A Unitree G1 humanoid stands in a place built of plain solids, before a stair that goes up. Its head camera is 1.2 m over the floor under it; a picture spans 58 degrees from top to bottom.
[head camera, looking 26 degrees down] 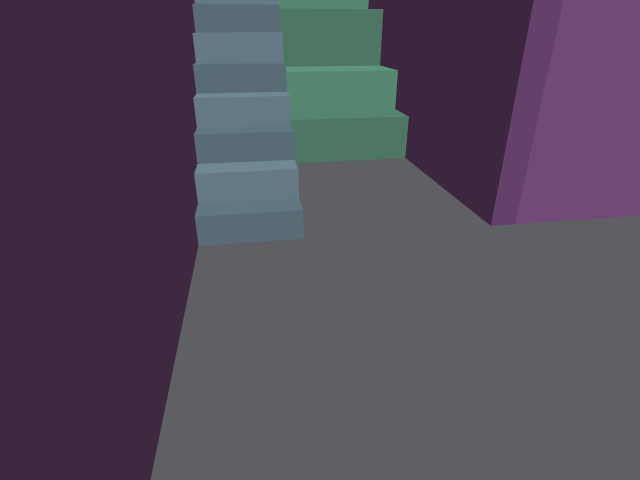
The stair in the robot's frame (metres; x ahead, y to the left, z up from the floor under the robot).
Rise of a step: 0.20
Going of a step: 0.22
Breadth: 0.65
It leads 9 degrees to the left of straight ahead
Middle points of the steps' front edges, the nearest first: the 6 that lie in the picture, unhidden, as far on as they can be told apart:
2.43 0.42 0.20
2.64 0.46 0.39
2.86 0.49 0.59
3.08 0.53 0.78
3.30 0.56 0.98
3.51 0.60 1.17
